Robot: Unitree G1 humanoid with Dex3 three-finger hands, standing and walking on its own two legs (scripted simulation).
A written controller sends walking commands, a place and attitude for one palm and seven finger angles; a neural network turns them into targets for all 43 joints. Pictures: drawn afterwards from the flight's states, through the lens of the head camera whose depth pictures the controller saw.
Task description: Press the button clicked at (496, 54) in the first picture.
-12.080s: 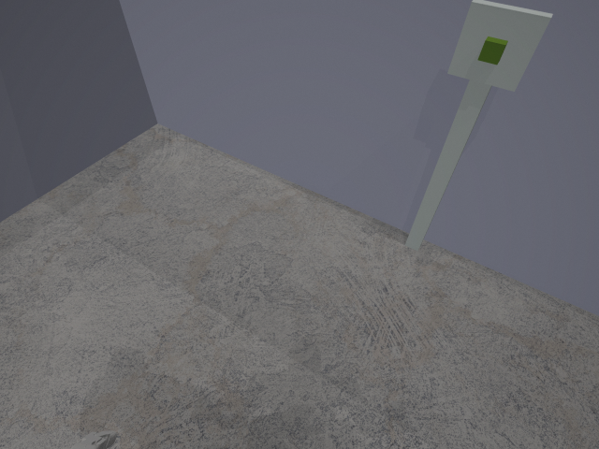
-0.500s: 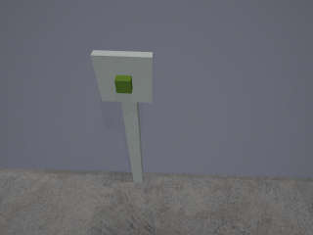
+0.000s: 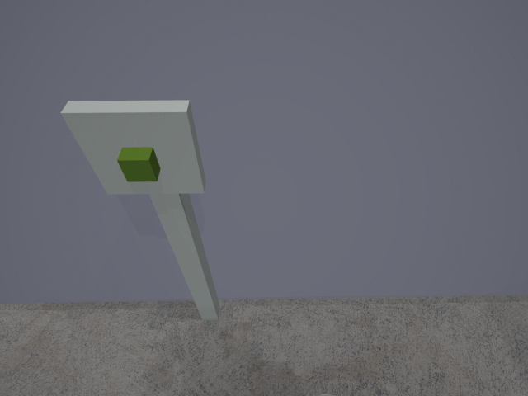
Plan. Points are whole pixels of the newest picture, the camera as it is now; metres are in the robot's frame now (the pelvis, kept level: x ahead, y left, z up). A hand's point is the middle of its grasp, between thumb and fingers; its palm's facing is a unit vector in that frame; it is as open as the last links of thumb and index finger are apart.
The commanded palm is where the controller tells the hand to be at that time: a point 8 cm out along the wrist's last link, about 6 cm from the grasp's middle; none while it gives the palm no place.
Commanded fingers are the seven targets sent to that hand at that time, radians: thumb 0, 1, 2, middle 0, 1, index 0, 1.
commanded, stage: come to a stop and stand still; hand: left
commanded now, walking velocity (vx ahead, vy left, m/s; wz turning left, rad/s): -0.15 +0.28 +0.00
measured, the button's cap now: (140, 163) +0.44 +0.21 +0.11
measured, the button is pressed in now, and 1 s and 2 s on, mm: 0 0 0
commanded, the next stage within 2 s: look again from close up in 1.04 s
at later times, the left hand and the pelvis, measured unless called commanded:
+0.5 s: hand out of the picture +0.00 +0.20 -0.16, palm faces +0.08 -0.98 -0.19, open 7.3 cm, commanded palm none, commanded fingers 0.00 0.90 0.90 -0.20 -0.30 -0.20 -0.30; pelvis -0.02 +0.02 +0.02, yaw +1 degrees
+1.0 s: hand out of the picture -0.08 +0.15 -0.16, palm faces +0.05 -0.99 -0.14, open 7.4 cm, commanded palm none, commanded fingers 0.00 0.90 0.90 -0.20 -0.30 -0.20 -0.30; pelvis -0.05 +0.01 +0.02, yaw +0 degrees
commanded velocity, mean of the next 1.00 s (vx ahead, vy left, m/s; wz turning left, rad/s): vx -0.01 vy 0.04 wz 0.00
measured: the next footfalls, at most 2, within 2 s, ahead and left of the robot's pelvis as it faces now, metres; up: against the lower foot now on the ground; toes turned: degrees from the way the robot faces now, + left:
left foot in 0.30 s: +0.03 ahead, +0.08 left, +0.00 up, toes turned +6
right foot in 0.60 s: -0.02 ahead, -0.11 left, +0.00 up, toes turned -1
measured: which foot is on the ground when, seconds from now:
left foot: up 0.00-0.28, down 0.30-1.00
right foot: down 0.00-0.32, up 0.34-0.58, down 0.60-1.00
